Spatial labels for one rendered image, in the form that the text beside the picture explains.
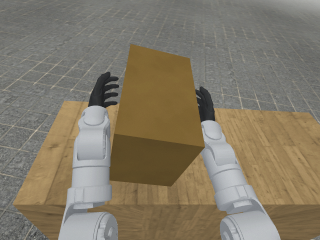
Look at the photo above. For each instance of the robot left forearm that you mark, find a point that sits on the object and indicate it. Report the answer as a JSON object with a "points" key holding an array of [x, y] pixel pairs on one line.
{"points": [[90, 185]]}

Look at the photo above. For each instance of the robot left upper arm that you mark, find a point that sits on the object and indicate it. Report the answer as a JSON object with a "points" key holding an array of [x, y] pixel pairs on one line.
{"points": [[90, 226]]}

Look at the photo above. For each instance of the pedestal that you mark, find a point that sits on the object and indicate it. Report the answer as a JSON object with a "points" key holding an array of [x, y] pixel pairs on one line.
{"points": [[278, 152]]}

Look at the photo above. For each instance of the carton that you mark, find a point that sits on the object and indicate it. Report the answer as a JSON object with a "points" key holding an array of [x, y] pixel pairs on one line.
{"points": [[158, 131]]}

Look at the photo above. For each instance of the right robot hand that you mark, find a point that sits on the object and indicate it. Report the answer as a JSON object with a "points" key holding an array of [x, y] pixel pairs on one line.
{"points": [[206, 110]]}

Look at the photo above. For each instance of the robot right upper arm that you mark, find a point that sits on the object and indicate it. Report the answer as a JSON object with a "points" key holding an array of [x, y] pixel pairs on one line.
{"points": [[251, 225]]}

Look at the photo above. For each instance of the left robot hand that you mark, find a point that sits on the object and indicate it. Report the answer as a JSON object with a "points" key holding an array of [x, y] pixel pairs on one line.
{"points": [[98, 95]]}

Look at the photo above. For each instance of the robot right forearm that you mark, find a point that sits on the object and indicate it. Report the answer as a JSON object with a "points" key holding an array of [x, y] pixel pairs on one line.
{"points": [[232, 192]]}

